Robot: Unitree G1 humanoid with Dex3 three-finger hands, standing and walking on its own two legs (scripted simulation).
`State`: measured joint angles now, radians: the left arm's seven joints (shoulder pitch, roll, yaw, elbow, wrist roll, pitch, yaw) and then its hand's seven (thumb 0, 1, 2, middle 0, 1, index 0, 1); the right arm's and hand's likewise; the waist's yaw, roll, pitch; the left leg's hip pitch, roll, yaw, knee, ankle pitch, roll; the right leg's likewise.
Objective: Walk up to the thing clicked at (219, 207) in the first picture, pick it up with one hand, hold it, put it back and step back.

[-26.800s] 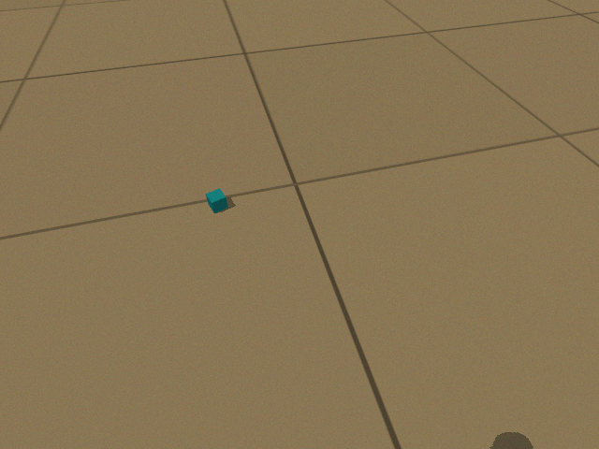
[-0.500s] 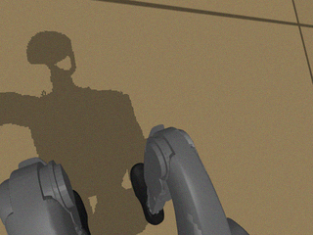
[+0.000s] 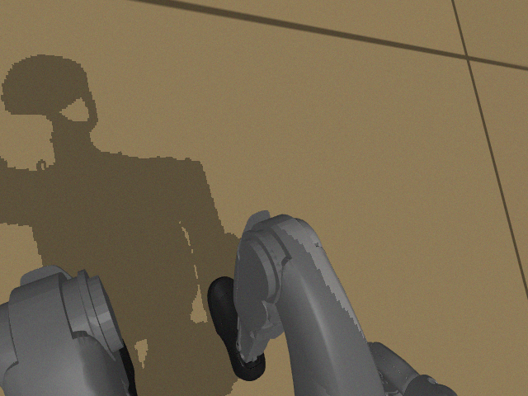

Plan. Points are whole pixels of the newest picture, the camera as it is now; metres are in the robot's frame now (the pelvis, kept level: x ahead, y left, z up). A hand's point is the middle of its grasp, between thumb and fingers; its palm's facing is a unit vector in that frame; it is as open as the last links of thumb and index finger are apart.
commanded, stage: close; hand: left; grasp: from above
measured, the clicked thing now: out of the picture +0.41 +0.35 -0.26
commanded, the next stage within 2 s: settle in 1.24 s
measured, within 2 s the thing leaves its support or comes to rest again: leaves its support in 1.74 s
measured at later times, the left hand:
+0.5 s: hand out of the picture +0.40 +0.35 -0.24, palm faces -0.42 -0.23 -0.88, open 12.1 cm
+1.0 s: hand out of the picture +0.40 +0.35 -0.24, palm faces -0.42 -0.21 -0.88, open 11.0 cm
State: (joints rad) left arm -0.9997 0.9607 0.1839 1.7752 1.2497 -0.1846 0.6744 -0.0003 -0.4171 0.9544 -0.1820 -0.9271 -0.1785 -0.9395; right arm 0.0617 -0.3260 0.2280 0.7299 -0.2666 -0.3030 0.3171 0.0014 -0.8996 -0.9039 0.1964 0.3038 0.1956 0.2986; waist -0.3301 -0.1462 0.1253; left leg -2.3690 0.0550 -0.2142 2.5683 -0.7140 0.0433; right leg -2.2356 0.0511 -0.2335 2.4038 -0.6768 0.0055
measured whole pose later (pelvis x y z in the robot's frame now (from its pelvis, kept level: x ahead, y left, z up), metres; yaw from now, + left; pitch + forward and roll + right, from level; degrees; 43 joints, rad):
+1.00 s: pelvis +0.00 +0.00 +0.00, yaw -1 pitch +27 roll -14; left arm -1.00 1.00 0.15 1.78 1.25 -0.24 0.65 0.00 -0.18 0.77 -0.49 -0.74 -0.55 -0.75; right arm 0.07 -0.34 0.28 0.70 -0.26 -0.29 0.29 0.00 -0.89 -0.90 0.20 0.30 0.20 0.30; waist -0.32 -0.14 0.14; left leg -2.35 0.06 -0.23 2.56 -0.71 0.03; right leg -2.23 0.06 -0.24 2.39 -0.66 0.00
